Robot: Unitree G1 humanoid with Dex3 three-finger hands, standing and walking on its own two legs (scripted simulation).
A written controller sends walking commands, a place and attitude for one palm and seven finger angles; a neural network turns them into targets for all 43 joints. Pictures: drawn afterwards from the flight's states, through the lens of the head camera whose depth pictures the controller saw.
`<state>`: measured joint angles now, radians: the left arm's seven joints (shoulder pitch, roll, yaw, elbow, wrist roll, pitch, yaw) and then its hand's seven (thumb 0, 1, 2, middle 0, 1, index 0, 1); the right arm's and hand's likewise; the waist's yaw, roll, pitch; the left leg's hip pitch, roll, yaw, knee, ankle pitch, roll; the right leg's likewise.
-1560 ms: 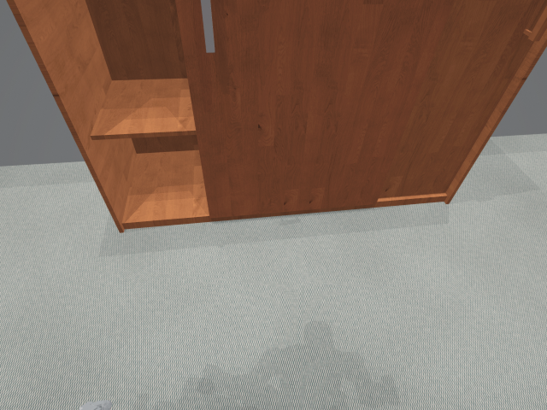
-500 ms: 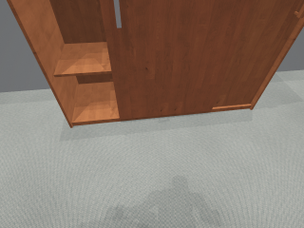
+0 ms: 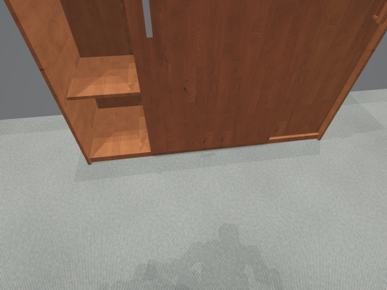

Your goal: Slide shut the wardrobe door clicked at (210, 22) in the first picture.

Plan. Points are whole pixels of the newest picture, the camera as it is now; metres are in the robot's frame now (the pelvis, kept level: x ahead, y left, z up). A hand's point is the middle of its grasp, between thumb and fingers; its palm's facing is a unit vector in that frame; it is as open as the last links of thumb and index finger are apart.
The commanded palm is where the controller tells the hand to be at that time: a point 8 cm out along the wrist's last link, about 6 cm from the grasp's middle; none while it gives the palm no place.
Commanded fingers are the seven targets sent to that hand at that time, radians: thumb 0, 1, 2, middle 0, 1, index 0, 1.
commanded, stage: walk to a spot facing it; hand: right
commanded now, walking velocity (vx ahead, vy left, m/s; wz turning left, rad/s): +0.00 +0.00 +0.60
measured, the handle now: out of the picture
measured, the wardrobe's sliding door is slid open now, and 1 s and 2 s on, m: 0.40 0.40 0.40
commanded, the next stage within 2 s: none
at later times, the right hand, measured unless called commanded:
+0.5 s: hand out of the picture +0.04 -0.16 -0.17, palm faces -0.15 +0.96 -0.25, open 7.4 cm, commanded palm none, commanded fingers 0.00 -0.90 -0.90 0.20 0.30 0.20 0.30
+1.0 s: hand (268, 264) +0.24 -0.18 -0.18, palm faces -0.43 +0.88 -0.20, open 7.4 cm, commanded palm none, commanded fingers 0.00 -0.90 -0.90 0.20 0.30 0.20 0.30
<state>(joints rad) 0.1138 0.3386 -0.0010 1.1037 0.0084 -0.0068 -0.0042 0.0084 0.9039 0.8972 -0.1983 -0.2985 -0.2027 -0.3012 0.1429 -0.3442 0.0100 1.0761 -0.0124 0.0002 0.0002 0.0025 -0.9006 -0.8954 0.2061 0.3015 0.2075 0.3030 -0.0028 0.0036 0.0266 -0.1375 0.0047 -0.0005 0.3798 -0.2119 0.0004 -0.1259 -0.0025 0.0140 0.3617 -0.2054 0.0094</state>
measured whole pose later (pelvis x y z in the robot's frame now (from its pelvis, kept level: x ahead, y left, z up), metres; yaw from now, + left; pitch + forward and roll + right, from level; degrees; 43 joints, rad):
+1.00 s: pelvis +0.10 +0.00 +0.00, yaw +30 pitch +1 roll +1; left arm 0.29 0.17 0.02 0.92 0.02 -0.07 0.02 0.01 0.91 0.90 -0.20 -0.30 -0.20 -0.30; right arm 0.30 -0.28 -0.10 0.96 -0.04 0.03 0.05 0.01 -0.91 -0.90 0.20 0.30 0.20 0.30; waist -0.03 0.06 -0.02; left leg -0.55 0.00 0.00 1.13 -0.29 -0.01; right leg -0.12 -0.04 -0.12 0.41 -0.31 -0.02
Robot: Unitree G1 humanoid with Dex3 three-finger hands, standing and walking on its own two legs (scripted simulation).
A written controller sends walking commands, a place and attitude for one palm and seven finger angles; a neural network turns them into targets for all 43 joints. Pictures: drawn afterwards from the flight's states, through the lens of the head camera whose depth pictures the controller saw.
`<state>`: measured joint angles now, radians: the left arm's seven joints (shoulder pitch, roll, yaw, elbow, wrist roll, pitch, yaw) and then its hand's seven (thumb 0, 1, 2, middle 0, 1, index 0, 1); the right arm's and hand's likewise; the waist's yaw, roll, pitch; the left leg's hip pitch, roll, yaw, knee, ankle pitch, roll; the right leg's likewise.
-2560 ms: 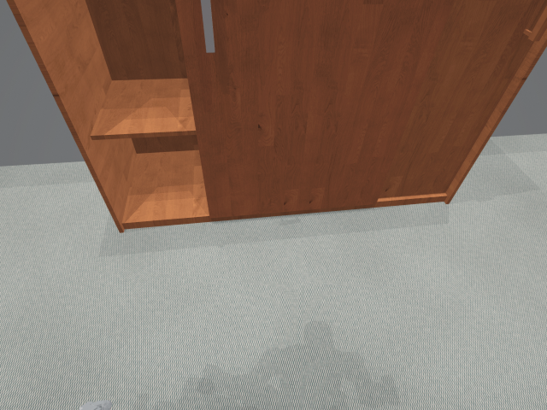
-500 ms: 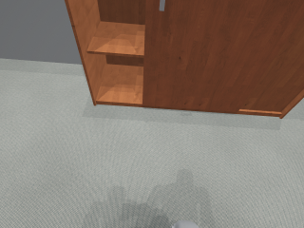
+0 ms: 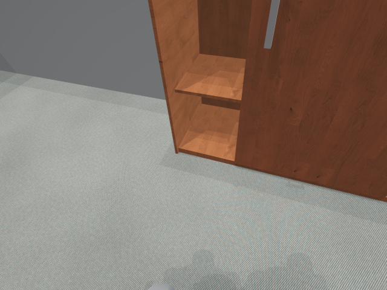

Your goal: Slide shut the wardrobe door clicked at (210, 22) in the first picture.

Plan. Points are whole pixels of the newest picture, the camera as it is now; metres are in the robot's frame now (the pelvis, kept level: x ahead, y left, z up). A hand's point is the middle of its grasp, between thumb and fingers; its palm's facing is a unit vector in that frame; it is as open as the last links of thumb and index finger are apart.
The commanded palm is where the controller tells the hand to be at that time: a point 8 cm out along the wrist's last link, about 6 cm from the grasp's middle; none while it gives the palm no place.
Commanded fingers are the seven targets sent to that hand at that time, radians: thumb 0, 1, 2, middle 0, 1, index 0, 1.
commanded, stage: walk to a spot facing it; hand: right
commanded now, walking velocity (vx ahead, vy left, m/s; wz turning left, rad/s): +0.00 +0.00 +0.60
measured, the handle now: (275, 4) +0.93 -0.26 +0.21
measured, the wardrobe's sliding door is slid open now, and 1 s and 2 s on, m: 0.40 0.40 0.40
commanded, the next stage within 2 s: none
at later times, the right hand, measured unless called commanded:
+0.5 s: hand (246, 232) +0.32 -0.12 -0.18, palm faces -0.33 +0.92 -0.21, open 7.4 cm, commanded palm none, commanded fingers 0.00 -0.90 -0.90 0.20 0.30 0.20 0.30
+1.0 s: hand (269, 215) +0.36 -0.19 -0.18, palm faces -0.50 +0.84 -0.20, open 7.4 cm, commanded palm none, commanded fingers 0.00 -0.90 -0.90 0.20 0.30 0.20 0.30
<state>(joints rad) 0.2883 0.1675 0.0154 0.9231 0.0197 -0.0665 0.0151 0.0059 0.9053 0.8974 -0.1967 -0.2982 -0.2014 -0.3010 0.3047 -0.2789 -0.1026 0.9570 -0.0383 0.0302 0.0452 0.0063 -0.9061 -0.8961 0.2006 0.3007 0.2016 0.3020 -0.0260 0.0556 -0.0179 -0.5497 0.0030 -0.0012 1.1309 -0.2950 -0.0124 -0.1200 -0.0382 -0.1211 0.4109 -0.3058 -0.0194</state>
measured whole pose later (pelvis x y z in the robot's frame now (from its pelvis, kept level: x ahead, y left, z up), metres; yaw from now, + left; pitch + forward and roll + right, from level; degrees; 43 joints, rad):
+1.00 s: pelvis +0.21 -0.04 +0.00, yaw +35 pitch +0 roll +3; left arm 0.22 0.15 0.03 0.90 0.02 0.00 0.02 0.01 0.90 0.90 -0.20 -0.30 -0.20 -0.30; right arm 0.26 -0.27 -0.11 0.93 -0.03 0.09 0.02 0.00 -0.91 -0.90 0.20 0.30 0.20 0.30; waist -0.02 0.04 0.05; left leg -0.50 0.05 0.00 1.15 -0.37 -0.09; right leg -0.18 -0.11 -0.25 0.47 -0.29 -0.03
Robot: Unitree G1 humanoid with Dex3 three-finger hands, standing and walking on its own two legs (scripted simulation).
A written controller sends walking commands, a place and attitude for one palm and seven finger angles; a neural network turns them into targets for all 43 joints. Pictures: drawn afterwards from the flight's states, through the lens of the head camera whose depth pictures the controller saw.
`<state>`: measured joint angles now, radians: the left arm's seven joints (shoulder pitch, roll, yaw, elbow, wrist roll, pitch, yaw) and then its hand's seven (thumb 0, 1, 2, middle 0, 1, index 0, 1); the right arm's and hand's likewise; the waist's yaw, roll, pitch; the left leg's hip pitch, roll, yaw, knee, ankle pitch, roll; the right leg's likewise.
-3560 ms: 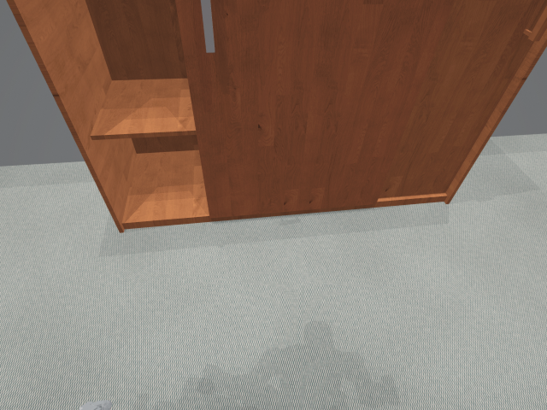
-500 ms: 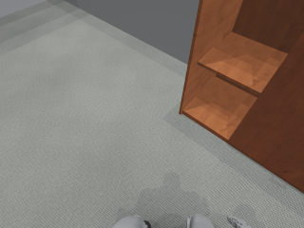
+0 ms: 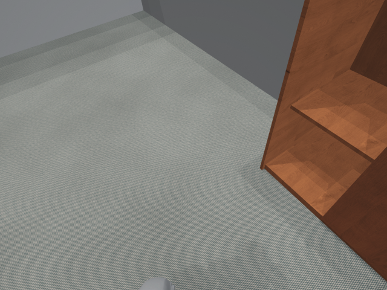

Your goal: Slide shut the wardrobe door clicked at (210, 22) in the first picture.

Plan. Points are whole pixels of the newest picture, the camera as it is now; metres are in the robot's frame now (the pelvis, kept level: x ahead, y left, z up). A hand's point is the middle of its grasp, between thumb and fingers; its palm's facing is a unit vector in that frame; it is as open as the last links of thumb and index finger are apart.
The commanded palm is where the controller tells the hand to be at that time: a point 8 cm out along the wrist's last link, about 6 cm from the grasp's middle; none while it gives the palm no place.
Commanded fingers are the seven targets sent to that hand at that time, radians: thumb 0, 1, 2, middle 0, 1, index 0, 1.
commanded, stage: walk to a spot facing it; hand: right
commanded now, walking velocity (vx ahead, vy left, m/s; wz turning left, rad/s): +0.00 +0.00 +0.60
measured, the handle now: out of the picture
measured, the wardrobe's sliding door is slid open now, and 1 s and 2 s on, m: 0.40 0.40 0.40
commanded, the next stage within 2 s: turn to face it in 1.08 s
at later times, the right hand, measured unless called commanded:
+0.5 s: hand (251, 279) +0.18 -0.11 -0.15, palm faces -0.29 +0.92 -0.25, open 7.4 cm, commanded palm none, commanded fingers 0.00 -0.90 -0.90 0.20 0.30 0.20 0.30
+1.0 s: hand (248, 243) +0.26 -0.12 -0.18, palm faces -0.55 +0.82 -0.19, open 7.4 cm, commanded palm none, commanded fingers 0.00 -0.90 -0.90 0.20 0.30 0.20 0.30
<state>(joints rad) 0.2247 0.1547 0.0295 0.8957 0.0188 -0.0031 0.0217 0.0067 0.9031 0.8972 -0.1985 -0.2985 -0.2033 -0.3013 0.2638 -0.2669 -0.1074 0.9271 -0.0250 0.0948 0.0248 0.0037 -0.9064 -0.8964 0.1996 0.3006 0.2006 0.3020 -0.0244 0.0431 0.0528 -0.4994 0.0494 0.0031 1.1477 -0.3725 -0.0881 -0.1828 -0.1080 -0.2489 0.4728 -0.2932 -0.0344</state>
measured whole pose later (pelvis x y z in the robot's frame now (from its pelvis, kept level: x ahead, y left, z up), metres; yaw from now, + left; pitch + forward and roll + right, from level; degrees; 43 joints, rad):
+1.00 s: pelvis +0.10 +0.02 +0.00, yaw +38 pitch +0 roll +2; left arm 0.27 0.17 0.03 0.94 0.02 0.00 0.02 0.01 0.90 0.90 -0.20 -0.30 -0.20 -0.30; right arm 0.24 -0.25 -0.10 0.94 -0.02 0.09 0.03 0.00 -0.91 -0.90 0.20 0.30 0.20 0.30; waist -0.01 0.03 0.08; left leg -0.53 0.06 0.04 1.07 -0.34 -0.07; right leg -0.13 -0.10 -0.27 0.45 -0.31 -0.02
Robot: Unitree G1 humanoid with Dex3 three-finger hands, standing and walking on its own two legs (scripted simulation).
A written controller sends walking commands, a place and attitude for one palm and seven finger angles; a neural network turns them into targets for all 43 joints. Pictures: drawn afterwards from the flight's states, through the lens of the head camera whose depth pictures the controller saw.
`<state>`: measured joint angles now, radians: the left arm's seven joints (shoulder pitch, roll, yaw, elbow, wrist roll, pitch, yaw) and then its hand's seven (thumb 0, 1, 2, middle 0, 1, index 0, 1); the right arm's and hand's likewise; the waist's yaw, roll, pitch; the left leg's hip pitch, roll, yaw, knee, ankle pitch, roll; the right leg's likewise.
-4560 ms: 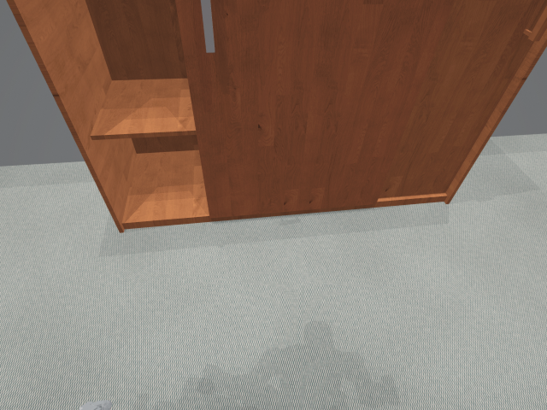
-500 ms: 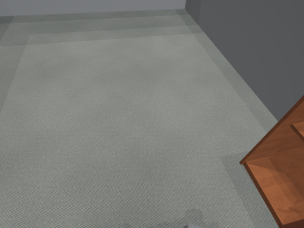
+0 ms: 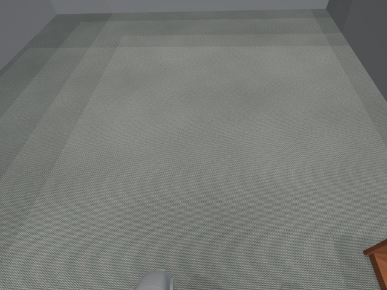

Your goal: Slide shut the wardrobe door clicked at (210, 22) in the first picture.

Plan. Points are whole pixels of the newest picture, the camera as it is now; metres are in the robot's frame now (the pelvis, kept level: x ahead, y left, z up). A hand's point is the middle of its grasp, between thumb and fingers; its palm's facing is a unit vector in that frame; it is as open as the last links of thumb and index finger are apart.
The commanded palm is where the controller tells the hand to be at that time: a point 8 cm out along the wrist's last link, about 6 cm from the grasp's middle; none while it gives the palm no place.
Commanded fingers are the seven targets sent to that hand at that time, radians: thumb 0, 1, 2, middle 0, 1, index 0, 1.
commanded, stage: walk to a spot facing it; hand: right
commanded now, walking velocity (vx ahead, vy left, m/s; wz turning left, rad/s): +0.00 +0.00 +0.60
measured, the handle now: out of the picture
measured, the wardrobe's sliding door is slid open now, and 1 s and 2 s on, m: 0.40 0.40 0.40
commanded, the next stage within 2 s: turn to face it in 0.08 s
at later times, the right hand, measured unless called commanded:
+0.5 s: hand (251, 266) +0.21 -0.12 -0.17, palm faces -0.09 +0.98 -0.16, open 7.4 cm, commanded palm none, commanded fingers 0.00 -0.90 -0.90 0.20 0.30 0.20 0.30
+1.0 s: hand out of the picture +0.13 -0.18 -0.16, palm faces +0.23 +0.93 -0.28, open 7.4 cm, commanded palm none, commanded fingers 0.00 -0.90 -0.90 0.20 0.30 0.20 0.30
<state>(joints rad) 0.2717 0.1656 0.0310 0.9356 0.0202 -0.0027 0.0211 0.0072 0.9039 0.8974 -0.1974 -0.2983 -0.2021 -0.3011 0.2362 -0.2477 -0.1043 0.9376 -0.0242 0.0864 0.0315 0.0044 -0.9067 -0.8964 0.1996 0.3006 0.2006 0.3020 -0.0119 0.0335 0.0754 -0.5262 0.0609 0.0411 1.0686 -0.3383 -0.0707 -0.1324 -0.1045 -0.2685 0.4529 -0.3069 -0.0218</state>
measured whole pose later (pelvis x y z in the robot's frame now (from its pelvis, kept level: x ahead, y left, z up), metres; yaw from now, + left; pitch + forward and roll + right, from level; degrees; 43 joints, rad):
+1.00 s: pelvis +0.06 +0.05 -0.01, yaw -12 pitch +1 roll +1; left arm 0.22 0.24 0.09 0.93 0.03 0.05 -0.01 0.01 0.90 0.90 -0.20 -0.30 -0.20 -0.30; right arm 0.15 -0.23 -0.07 0.90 -0.01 0.05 -0.02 0.00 -0.91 -0.90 0.20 0.30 0.20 0.30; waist 0.04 -0.04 0.05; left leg -0.34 0.02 0.01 0.71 -0.39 -0.07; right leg -0.36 0.04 0.10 0.51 -0.17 -0.02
